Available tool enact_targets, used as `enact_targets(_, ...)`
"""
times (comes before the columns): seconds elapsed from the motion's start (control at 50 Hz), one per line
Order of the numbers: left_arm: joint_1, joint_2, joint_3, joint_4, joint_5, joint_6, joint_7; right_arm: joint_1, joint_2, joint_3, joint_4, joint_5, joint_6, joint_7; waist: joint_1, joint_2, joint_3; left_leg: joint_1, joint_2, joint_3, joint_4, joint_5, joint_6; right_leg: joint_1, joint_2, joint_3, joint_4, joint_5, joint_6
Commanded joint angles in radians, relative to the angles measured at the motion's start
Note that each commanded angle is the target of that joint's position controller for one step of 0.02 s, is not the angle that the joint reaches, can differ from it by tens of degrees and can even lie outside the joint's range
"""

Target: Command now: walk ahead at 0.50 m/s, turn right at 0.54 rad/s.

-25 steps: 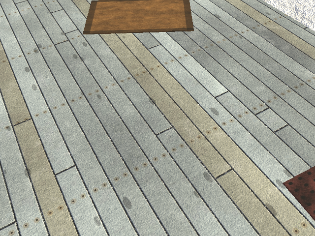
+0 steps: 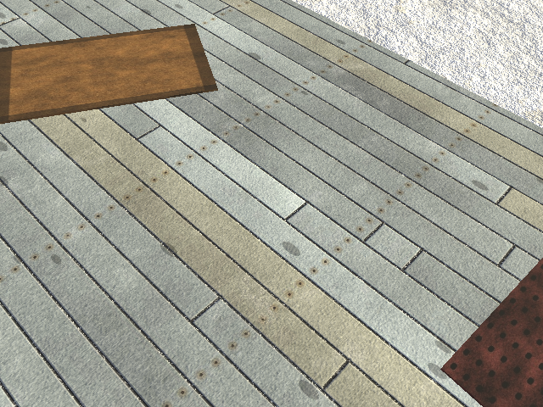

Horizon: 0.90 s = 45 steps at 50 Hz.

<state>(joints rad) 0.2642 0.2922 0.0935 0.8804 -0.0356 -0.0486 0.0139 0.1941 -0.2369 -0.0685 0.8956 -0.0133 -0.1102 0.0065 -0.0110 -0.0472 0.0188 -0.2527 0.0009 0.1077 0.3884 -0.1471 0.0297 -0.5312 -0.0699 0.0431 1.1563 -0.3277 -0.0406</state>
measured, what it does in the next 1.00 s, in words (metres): walks ahead, turning right: right foot, then left foot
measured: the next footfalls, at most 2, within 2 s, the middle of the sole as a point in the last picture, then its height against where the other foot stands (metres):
right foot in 0.36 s outside the picture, level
left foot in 0.84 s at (309, 338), level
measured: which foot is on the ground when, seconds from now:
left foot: down 0.00-0.34, up 0.36-0.82, down 0.84-1.00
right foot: up 0.00-0.34, down 0.36-0.88, up 0.90-1.00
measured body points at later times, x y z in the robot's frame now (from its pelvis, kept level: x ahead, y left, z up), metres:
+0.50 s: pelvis +0.25 -0.09 -0.01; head +0.29 -0.11 +0.44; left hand +0.45 +0.14 -0.12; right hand +0.28 -0.39 -0.13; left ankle +0.23 +0.09 -0.65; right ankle +0.28 -0.16 -0.74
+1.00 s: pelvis +0.54 -0.14 +0.00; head +0.57 -0.15 +0.44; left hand +0.75 +0.07 -0.12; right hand +0.53 -0.43 -0.11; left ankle +0.63 -0.08 -0.74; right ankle +0.42 -0.23 -0.66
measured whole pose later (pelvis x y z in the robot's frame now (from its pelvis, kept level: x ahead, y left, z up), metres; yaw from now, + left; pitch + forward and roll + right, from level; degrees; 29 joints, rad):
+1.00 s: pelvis +0.54 -0.14 +0.00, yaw -25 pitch +1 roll +1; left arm 0.28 0.28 0.06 0.75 0.00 -0.08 0.00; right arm 0.22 -0.28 -0.06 0.79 0.00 -0.09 0.04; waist -0.01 -0.02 0.02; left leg -0.32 -0.08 -0.02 0.45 -0.15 0.05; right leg -0.43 0.00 0.06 1.14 -0.38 -0.03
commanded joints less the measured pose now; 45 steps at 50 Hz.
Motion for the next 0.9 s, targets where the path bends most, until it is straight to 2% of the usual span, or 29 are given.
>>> enact_targets(0.02,0.017,0.012,0.009,-0.078,0.001,0.018,-0.004,-0.008,-0.133,-0.030,-0.034,-0.001,-0.017,-0.008,0.019,0.145,-0.015,0.113,0.301,-0.229,-0.251,0.074,0.156,-0.157,-0.083,0.062,-0.033,0.089,0.007)
enact_targets(0.06,-0.024,0.018,0.010,-0.098,0.010,0.022,-0.010,0.006,-0.139,-0.036,-0.025,0.001,-0.016,-0.015,0.012,0.108,0.007,0.140,0.291,-0.150,-0.259,0.141,0.156,-0.196,-0.082,0.067,-0.122,0.165,0.019)
enact_targets(0.08,-0.046,0.013,0.007,-0.106,0.010,0.021,-0.014,0.013,-0.154,-0.040,-0.021,-0.002,-0.013,-0.018,0.008,0.107,0.004,0.146,0.286,-0.120,-0.266,0.138,0.150,-0.194,-0.080,0.057,-0.174,0.214,0.021)
enact_targets(0.16,-0.180,0.003,-0.005,-0.151,0.014,0.013,-0.041,0.046,-0.177,-0.046,-0.016,0.007,-0.001,-0.027,-0.038,0.092,0.039,0.178,0.268,0.008,-0.269,0.176,0.124,-0.161,-0.061,-0.015,-0.370,0.351,0.013)
enact_targets(0.22,-0.269,0.002,-0.012,-0.195,0.013,0.014,-0.058,0.095,-0.198,-0.053,-0.002,0.019,0.015,-0.028,-0.066,0.091,0.071,0.259,0.290,0.051,-0.246,0.193,0.113,-0.171,-0.046,-0.058,-0.457,0.322,-0.003)
enact_targets(0.26,-0.296,0.014,-0.010,-0.220,0.011,0.016,-0.068,0.109,-0.213,-0.058,0.004,0.029,0.029,-0.026,-0.061,0.103,0.079,0.319,0.308,0.074,-0.200,0.276,0.099,-0.161,-0.027,-0.086,-0.494,0.250,-0.026)
enact_targets(0.3,-0.259,0.045,0.004,-0.230,0.012,0.019,-0.073,0.092,-0.243,-0.066,-0.003,0.039,0.041,-0.028,-0.018,0.134,0.034,0.349,0.311,0.107,-0.081,0.592,0.080,-0.053,0.031,-0.141,-0.507,0.150,-0.063)
enact_targets(0.32,-0.181,0.073,0.021,-0.217,0.010,0.021,-0.072,0.081,-0.257,-0.069,-0.007,0.043,0.050,-0.030,0.031,0.148,-0.017,0.346,0.303,0.124,0.043,0.756,0.069,0.058,0.075,-0.171,-0.514,0.110,-0.087)
enact_targets(0.34,-0.027,0.117,0.049,-0.177,0.006,0.022,-0.066,0.060,-0.258,-0.067,-0.015,0.048,0.058,-0.031,0.121,0.132,-0.095,0.290,0.267,0.155,0.242,0.807,0.041,0.268,0.127,-0.191,-0.585,0.165,-0.121)
enact_targets(0.36,0.153,0.202,0.088,-0.127,0.006,0.030,-0.046,0.066,-0.232,-0.055,-0.030,0.030,0.054,-0.035,0.194,0.056,-0.189,0.055,0.231,0.159,0.536,0.561,-0.012,0.588,0.073,-0.050,-0.611,0.187,-0.173)
enact_targets(0.38,0.133,0.326,0.103,-0.126,-0.003,0.023,-0.037,0.147,-0.071,-0.005,-0.093,-0.015,0.027,-0.021,0.066,-0.224,-0.252,-0.417,0.037,0.085,0.894,-0.383,-0.075,0.912,-0.192,0.506,-0.687,0.069,-0.350)
enact_targets(0.4,0.177,0.260,0.077,-0.161,0.015,0.008,-0.041,0.058,-0.126,-0.006,-0.114,0.031,-0.021,-0.007,0.125,-0.126,-0.390,-0.543,-0.011,-0.161,1.026,-0.467,-0.060,0.968,-0.276,0.795,-0.862,-0.080,-0.404)
enact_targets(0.42,0.145,0.191,0.056,-0.150,0.024,-0.006,-0.045,-0.046,-0.175,-0.019,-0.141,0.071,-0.044,0.001,0.142,-0.062,-0.249,-0.638,0.038,-0.178,1.021,-0.369,-0.030,0.895,-0.251,0.656,-0.883,0.003,-0.343)
enact_targets(0.44,0.085,0.153,0.044,-0.158,0.017,-0.015,-0.044,-0.049,-0.168,-0.015,-0.137,0.058,-0.053,-0.003,0.101,-0.003,-0.178,-0.601,0.082,-0.182,0.936,-0.280,-0.011,0.756,-0.211,0.531,-0.873,0.080,-0.303)
enact_targets(0.46,-0.002,0.110,0.029,-0.177,0.017,-0.015,-0.043,-0.044,-0.173,-0.022,-0.117,0.027,-0.050,-0.012,0.054,0.050,-0.113,-0.518,0.116,-0.182,0.847,-0.221,-0.013,0.598,-0.166,0.421,-0.886,0.174,-0.268)
enact_targets(0.48,-0.049,0.100,0.023,-0.196,0.030,-0.019,-0.039,-0.015,-0.184,-0.030,-0.117,0.017,-0.037,-0.013,0.012,0.009,-0.097,-0.432,0.136,-0.195,0.793,-0.189,-0.022,0.484,-0.152,0.380,-0.901,0.271,-0.272)
enact_targets(0.5,-0.067,0.099,0.021,-0.204,0.033,-0.021,-0.036,-0.001,-0.186,-0.034,-0.117,0.014,-0.023,-0.011,-0.006,0.015,-0.086,-0.388,0.140,-0.196,0.753,-0.182,-0.035,0.427,-0.139,0.356,-0.920,0.317,-0.272)
enact_targets(0.54,-0.054,0.119,0.025,-0.200,0.026,-0.025,-0.024,-0.022,-0.157,-0.030,-0.128,0.004,-0.004,-0.012,-0.015,0.036,-0.062,-0.359,0.128,-0.172,0.650,-0.132,-0.061,0.343,-0.108,0.288,-0.945,0.368,-0.266)
enact_targets(0.6,0.004,0.148,0.032,-0.185,0.018,-0.025,-0.005,-0.136,-0.121,-0.015,-0.170,-0.004,0.004,-0.012,0.020,0.019,-0.021,-0.363,0.090,-0.158,0.425,0.069,-0.088,0.297,-0.058,0.216,-0.950,0.382,-0.232)
enact_targets(0.66,0.051,0.147,0.033,-0.173,0.014,-0.019,0.001,-0.238,-0.101,-0.004,-0.204,0.007,-0.002,0.002,0.065,-0.018,-0.003,-0.293,0.037,-0.146,0.220,0.237,-0.083,0.271,-0.023,0.196,-0.937,0.290,-0.188)
enact_targets(0.72,0.104,0.142,0.032,-0.154,0.007,-0.013,0.001,-0.296,-0.121,-0.006,-0.236,0.020,-0.010,0.013,0.087,-0.035,0.002,-0.272,0.016,-0.166,0.139,0.247,-0.069,0.328,-0.049,0.256,-0.886,0.247,-0.173)
enact_targets(0.76,0.125,0.122,0.025,-0.140,0.013,-0.009,0.006,-0.279,-0.135,-0.007,-0.230,0.018,-0.020,0.027,0.087,-0.049,-0.009,-0.277,0.025,-0.164,0.103,0.225,-0.047,0.421,-0.088,0.276,-0.839,0.254,-0.166)
enact_targets(0.78,0.131,0.125,0.025,-0.134,0.017,-0.007,0.008,-0.270,-0.141,-0.009,-0.229,0.018,-0.024,0.031,0.084,-0.063,-0.005,-0.277,0.026,-0.154,0.099,0.186,-0.032,0.457,-0.106,0.285,-0.819,0.291,-0.161)
enact_targets(0.8,0.132,0.130,0.026,-0.130,0.021,-0.003,0.008,-0.251,-0.149,-0.011,-0.227,0.018,-0.026,0.032,0.074,-0.081,-0.002,-0.262,0.023,-0.138,0.096,0.136,-0.013,0.486,-0.121,0.290,-0.797,0.358,-0.154)
enact_targets(0.82,0.120,0.131,0.024,-0.133,0.022,0.000,0.006,-0.202,-0.162,-0.018,-0.216,0.015,-0.028,0.031,0.043,-0.089,-0.020,-0.201,0.001,-0.106,0.068,0.104,0.015,0.510,-0.108,0.270,-0.741,0.501,-0.138)
enact_targets(0.84,0.109,0.116,0.017,-0.137,0.026,0.000,0.005,-0.102,-0.190,-0.032,-0.188,0.008,-0.030,0.026,-0.004,-0.082,-0.085,-0.056,-0.003,-0.101,0.061,0.120,0.054,0.504,-0.065,0.232,-0.615,0.652,-0.117)
enact_targets(0.86,0.098,0.089,0.002,-0.159,0.037,0.000,0.006,0.056,-0.239,-0.044,-0.165,-0.003,-0.032,0.025,-0.070,-0.010,-0.231,0.199,0.119,-0.243,0.107,0.187,0.128,0.395,-0.010,0.166,-0.366,0.578,-0.081)
enact_targets(0.88,0.234,0.041,-0.013,-0.161,0.018,-0.014,0.003,0.179,-0.318,-0.070,-0.131,-0.007,-0.020,0.030,-0.045,0.276,-0.368,0.558,0.311,-0.670,0.043,0.001,0.304,0.029,0.136,0.064,0.009,0.185,0.011)
enact_targets(0.9,0.216,0.076,-0.017,-0.162,0.023,-0.028,-0.001,0.186,-0.249,-0.050,-0.119,0.030,-0.014,0.042,-0.052,0.319,-0.335,0.601,0.350,-0.902,-0.096,-0.212,0.317,-0.158,0.141,0.106,0.110,-0.226,0.017)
